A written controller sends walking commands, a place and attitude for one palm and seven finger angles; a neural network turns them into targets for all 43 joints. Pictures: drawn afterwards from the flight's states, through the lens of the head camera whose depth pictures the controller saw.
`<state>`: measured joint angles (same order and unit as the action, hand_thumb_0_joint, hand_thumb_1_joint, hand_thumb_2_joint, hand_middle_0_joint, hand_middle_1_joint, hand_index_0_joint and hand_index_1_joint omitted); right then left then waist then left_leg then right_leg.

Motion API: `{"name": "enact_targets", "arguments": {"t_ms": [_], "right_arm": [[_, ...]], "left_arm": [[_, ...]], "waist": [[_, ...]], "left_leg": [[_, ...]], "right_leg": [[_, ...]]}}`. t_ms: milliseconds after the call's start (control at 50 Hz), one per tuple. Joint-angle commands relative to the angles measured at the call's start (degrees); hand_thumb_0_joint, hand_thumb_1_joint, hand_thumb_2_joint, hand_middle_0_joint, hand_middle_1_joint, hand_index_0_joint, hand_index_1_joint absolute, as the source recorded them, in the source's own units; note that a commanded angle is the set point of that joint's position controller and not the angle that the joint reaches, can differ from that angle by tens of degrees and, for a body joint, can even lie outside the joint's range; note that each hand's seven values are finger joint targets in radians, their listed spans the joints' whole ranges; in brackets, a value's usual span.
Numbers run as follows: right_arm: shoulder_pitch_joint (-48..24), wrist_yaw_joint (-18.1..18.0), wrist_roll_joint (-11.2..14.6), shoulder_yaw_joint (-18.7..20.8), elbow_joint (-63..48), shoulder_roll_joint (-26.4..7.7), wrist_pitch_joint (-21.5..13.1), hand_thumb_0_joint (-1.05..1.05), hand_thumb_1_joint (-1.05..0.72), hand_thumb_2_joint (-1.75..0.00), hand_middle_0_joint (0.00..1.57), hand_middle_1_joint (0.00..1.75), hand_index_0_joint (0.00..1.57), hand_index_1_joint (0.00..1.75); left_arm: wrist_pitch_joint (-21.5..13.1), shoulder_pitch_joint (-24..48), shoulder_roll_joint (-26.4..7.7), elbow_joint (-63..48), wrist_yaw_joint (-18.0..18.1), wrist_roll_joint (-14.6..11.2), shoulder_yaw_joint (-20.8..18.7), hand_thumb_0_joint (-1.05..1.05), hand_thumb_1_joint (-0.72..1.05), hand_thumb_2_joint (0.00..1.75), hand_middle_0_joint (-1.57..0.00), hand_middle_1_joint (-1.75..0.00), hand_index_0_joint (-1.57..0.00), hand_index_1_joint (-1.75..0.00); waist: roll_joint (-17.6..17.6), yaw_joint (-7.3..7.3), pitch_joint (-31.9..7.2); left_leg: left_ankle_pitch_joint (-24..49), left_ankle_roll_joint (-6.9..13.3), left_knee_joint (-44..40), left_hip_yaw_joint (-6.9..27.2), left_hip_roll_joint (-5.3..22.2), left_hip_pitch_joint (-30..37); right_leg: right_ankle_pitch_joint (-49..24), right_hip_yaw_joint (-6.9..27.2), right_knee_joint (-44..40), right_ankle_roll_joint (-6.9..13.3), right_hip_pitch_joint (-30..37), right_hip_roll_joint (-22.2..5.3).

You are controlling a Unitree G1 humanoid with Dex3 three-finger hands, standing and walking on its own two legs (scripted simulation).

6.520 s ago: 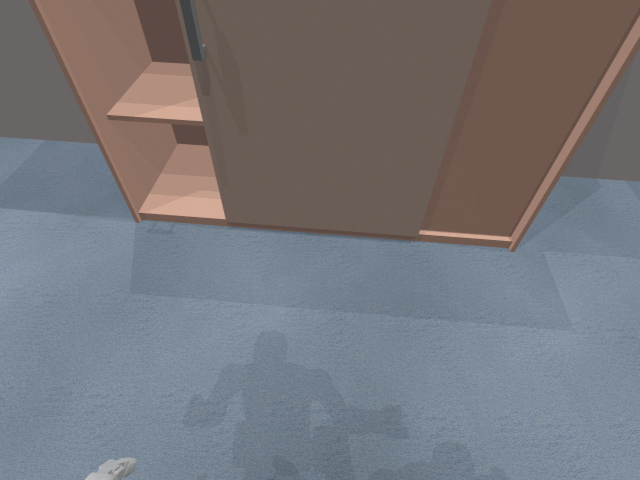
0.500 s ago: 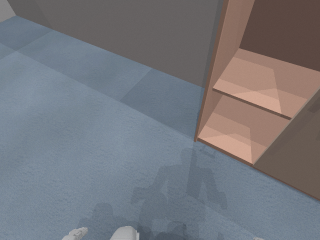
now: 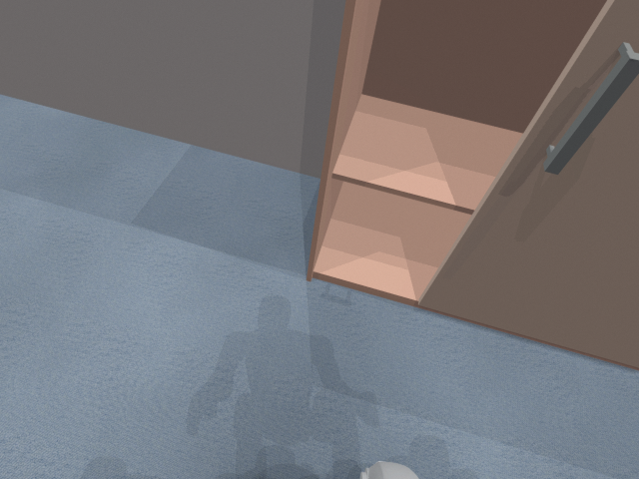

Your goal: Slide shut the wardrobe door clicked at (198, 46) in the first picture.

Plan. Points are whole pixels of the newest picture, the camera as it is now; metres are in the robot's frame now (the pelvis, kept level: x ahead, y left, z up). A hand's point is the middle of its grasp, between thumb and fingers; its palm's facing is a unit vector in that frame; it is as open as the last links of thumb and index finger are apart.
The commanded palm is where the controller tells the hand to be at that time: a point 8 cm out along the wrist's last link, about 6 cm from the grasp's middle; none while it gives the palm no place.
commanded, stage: turn to face it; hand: right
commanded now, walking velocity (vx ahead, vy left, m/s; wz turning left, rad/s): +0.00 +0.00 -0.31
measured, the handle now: (585, 112) +0.72 -0.42 +0.11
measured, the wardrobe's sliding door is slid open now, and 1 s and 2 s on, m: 0.39 0.39 0.39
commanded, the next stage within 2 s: take the last steps up to it in 0.16 s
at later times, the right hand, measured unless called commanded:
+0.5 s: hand out of the picture +0.04 -0.26 -0.16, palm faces +0.19 +0.96 -0.23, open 7.4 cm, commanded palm none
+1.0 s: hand out of the picture +0.04 -0.20 -0.16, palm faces +0.34 +0.92 -0.19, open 7.4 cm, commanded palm none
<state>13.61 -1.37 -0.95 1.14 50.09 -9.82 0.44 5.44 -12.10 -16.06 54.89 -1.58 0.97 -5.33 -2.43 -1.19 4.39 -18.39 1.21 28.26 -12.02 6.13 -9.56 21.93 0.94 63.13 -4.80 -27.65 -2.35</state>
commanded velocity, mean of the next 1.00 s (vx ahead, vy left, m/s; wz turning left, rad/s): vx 0.22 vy -0.07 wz -0.15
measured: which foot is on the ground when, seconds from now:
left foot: down 0.00-0.18, up 0.20-0.62, down 0.64-1.00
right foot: up 0.00-0.16, down 0.18-0.64, up 0.66-1.00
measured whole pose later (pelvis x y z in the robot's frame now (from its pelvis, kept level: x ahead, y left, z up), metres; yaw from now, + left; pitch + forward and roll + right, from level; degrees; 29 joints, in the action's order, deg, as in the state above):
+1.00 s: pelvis +0.15 -0.07 +0.00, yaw -15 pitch +0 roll -1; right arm 26.6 -0.8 -1.3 1.2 63.1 -5.5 -3.8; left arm 1.3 -15.4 -11.9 59.2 -2.5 1.2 -3.8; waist -2.2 1.5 1.4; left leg -17.0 -1.6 16.0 -9.7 4.4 1.3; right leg 6.9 -2.4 49.5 -1.0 -33.3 -6.0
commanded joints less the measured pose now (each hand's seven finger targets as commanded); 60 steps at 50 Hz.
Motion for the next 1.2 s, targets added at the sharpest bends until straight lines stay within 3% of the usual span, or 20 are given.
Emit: {"name": "enact_targets", "arguments": {"t_ms": [0,60,120,140,160,180,300,500,580,600,620,640,720,800,1020,1060,1080,1100,1120,1180], "right_arm": [[4.76,-0.68,-0.63,3.88,-1.40,-12.75,-1.00,0.00,-0.90,-0.90,0.20,0.30,0.20,0.30],[5.13,-0.69,-0.93,4.36,-0.32,-13.54,-0.65,0.00,-0.90,-0.90,0.20,0.30,0.20,0.30],[3.76,-0.52,-0.20,4.55,0.65,-13.97,-0.34,0.00,-0.90,-0.90,0.20,0.30,0.20,0.30],[4.24,-0.26,0.39,4.21,0.28,-12.19,-0.19,0.00,-0.90,-0.90,0.20,0.30,0.20,0.30],[4.23,0.09,0.74,2.98,-1.49,-7.93,-0.07,0.00,-0.90,-0.90,0.20,0.30,0.20,0.30],[1.83,-0.51,0.43,2.59,-1.96,-8.23,0.79,0.00,-0.90,-0.90,0.20,0.30,0.20,0.30],[3.24,0.79,-0.09,3.17,2.93,-8.24,1.07,0.00,-0.90,-0.90,0.20,0.30,0.20,0.30],[-3.27,2.16,-0.58,2.34,0.09,-5.18,-0.67,0.00,-0.90,-0.90,0.20,0.30,0.20,0.30],[7.81,1.94,-0.73,2.95,3.65,-5.81,-2.13,0.00,-0.90,-0.90,0.20,0.30,0.20,0.30],[13.09,1.39,-1.26,3.67,5.38,-9.58,-2.86,0.00,-0.90,-0.90,0.20,0.30,0.20,0.30],[18.49,0.90,-1.31,4.84,6.32,-15.01,-3.27,0.00,-0.90,-0.90,0.20,0.30,0.20,0.30],[18.62,0.48,-0.41,4.74,6.13,-15.22,-3.09,0.00,-0.90,-0.90,0.20,0.30,0.20,0.30],[6.89,0.11,-0.32,2.94,4.46,-7.02,-4.40,0.00,-0.90,-0.90,0.20,0.30,0.20,0.30],[10.49,0.18,-0.13,2.33,7.16,-5.59,-5.25,0.00,-0.90,-0.90,0.20,0.30,0.20,0.30],[14.85,-0.53,-0.90,2.86,12.11,-7.37,-5.13,0.00,-0.90,-0.90,0.20,0.30,0.20,0.30],[13.32,-0.50,-0.71,3.09,12.34,-7.81,-4.71,0.00,-0.90,-0.90,0.20,0.30,0.20,0.30],[14.71,-0.34,-0.26,2.82,12.31,-6.07,-4.54,0.00,-0.90,-0.90,0.20,0.30,0.20,0.30],[19.11,0.09,0.61,2.37,11.95,-2.40,-4.18,0.00,-0.90,-0.90,0.20,0.30,0.20,0.30],[16.53,-0.09,0.40,1.97,10.42,-1.87,-3.99,0.00,-0.90,-0.90,0.20,0.30,0.20,0.30],[9.33,0.42,0.24,2.23,10.37,-2.01,-3.47,0.00,-0.90,-0.90,0.20,0.30,0.20,0.30]], "left_arm": [[-2.18,5.96,-1.03,-5.52,0.27,-0.11,0.77,0.00,0.90,0.90,-0.20,-0.30,-0.20,-0.30],[-2.95,6.71,-0.32,-5.69,0.43,-0.45,1.50,0.00,0.90,0.90,-0.20,-0.30,-0.20,-0.30],[-3.99,1.11,-1.70,-4.24,0.79,-0.23,1.40,0.00,0.90,0.90,-0.20,-0.30,-0.20,-0.30],[-4.72,-2.48,-5.56,-3.46,0.96,0.17,0.58,0.00,0.90,0.90,-0.20,-0.30,-0.20,-0.30],[-5.05,-5.76,-11.60,-3.32,1.28,0.19,-0.70,0.00,0.90,0.90,-0.20,-0.30,-0.20,-0.30],[-4.32,-6.85,-12.59,-2.50,1.80,-0.27,-0.64,0.00,0.90,0.90,-0.20,-0.30,-0.20,-0.30],[-5.49,0.69,-5.32,-3.70,2.92,-0.02,1.72,0.00,0.90,0.90,-0.20,-0.30,-0.20,-0.30],[-6.85,-5.80,-4.19,-0.69,2.40,0.62,0.99,0.00,0.90,0.90,-0.20,-0.30,-0.20,-0.30],[-6.97,-3.47,-2.68,-0.06,2.22,0.19,1.61,0.00,0.90,0.90,-0.20,-0.30,-0.20,-0.30],[-7.26,-4.11,0.18,-0.29,1.94,-0.36,1.95,0.00,0.90,0.90,-0.20,-0.30,-0.20,-0.30],[-7.44,-2.57,2.36,-2.69,1.58,-0.32,2.31,0.00,0.90,0.90,-0.20,-0.30,-0.20,-0.30],[-7.06,-0.57,-1.78,-3.64,1.24,0.64,1.34,0.00,0.90,0.90,-0.20,-0.30,-0.20,-0.30],[-5.88,-4.73,0.50,0.76,-0.02,1.03,1.00,0.00,0.90,0.90,-0.20,-0.30,-0.20,-0.30],[-5.31,-5.96,2.85,1.98,-0.23,0.58,1.39,0.00,0.90,0.90,-0.20,-0.30,-0.20,-0.30],[-7.38,3.91,4.55,-1.42,-1.13,0.01,2.46,0.00,0.90,0.90,-0.20,-0.30,-0.20,-0.30],[-8.09,-6.13,2.18,1.76,-0.25,0.43,1.81,0.00,0.90,0.90,-0.20,-0.30,-0.20,-0.30],[-8.51,-14.41,-1.60,3.98,0.44,0.91,1.11,0.00,0.90,0.90,-0.20,-0.30,-0.20,-0.30],[-8.92,-18.94,-8.47,4.89,1.34,1.32,-0.46,0.00,0.90,0.90,-0.20,-0.30,-0.20,-0.30],[-8.27,-21.12,-9.70,5.51,2.10,0.20,-0.64,0.00,0.90,0.90,-0.20,-0.30,-0.20,-0.30],[-8.71,-6.93,-1.86,2.41,2.76,0.11,1.34,0.00,0.90,0.90,-0.20,-0.30,-0.20,-0.30]], "waist": [[14.01,3.15,-4.48],[15.22,3.86,-5.21],[11.56,0.41,-8.36],[2.29,-1.49,-11.97],[-15.22,-2.55,-13.27],[-12.31,-2.99,-12.68],[-6.55,0.96,-6.62],[-5.65,-0.66,0.18],[0.17,5.36,-2.60],[9.20,7.24,-4.37],[22.61,9.33,-3.95],[14.19,8.66,-1.29],[9.11,1.79,5.38],[10.22,1.26,3.69],[12.63,3.34,2.34],[9.91,-1.34,-3.38],[2.45,-4.21,-10.37],[-13.49,-4.01,-17.25],[-14.96,-4.82,-18.83],[-2.60,-0.72,-5.65]], "left_leg": [[35.35,6.09,-6.41,7.58,13.35,7.37],[36.52,6.27,-4.11,7.20,14.47,6.03],[33.52,2.20,4.72,3.76,12.31,2.59],[24.32,-0.93,14.87,1.35,9.07,-4.60],[-13.52,-4.90,26.88,1.37,0.97,-19.80],[-21.32,-4.53,31.67,8.31,0.54,-18.98],[-5.77,-4.81,37.47,9.80,-0.20,-19.08],[-6.25,-3.69,15.30,7.43,-1.38,-16.38],[2.54,-2.91,-1.82,7.09,-3.19,6.44],[-5.86,-1.04,-7.92,16.62,4.78,15.41],[-14.08,4.59,-17.28,38.24,19.43,18.74],[-21.99,7.90,-22.15,44.00,23.04,12.04],[-12.38,4.50,-22.28,25.26,14.94,-3.01],[6.21,3.22,-21.36,12.54,10.19,0.29],[27.15,4.31,-13.19,7.31,11.78,6.41],[32.31,2.85,0.47,4.15,9.27,3.85],[24.92,1.61,13.35,2.67,6.34,0.09],[-6.04,-0.82,30.10,0.69,-2.77,-15.07],[-18.03,-0.11,41.62,7.33,-5.07,-20.99],[-6.28,0.08,46.62,11.13,1.75,-23.62]], "right_leg": [[1.92,-3.48,-9.15,0.85,-1.65,0.37],[3.30,-5.61,-18.57,2.26,4.64,0.96],[-9.74,-6.68,-36.32,3.67,17.26,1.76],[-23.50,-0.73,-40.40,5.91,27.82,-3.70],[-48.56,17.96,-40.72,12.60,35.51,-18.59],[-55.82,17.99,-40.34,17.45,30.25,-21.77],[-36.02,7.11,-44.02,14.27,23.42,-10.40],[-2.69,13.42,-50.62,17.24,18.65,-9.84],[2.92,8.87,-39.01,13.01,6.00,-4.38],[6.36,3.12,-26.69,9.91,-2.37,1.07],[12.15,-1.77,-11.20,7.50,-12.37,5.66],[10.57,2.37,-2.98,7.28,-14.18,3.07],[-6.82,2.30,2.00,5.94,-9.34,-2.31],[-13.71,-1.35,-1.49,3.87,-8.69,-2.25],[-10.78,-6.57,-26.00,6.31,0.64,-1.28],[-12.94,-8.23,-32.89,7.44,15.75,1.81],[-16.96,-5.51,-34.76,7.85,28.15,-1.04],[-27.59,14.12,-36.57,12.20,41.43,-16.10],[-31.43,21.48,-43.00,15.12,41.89,-20.85],[-27.39,9.60,-45.93,16.07,23.25,-17.64]]}}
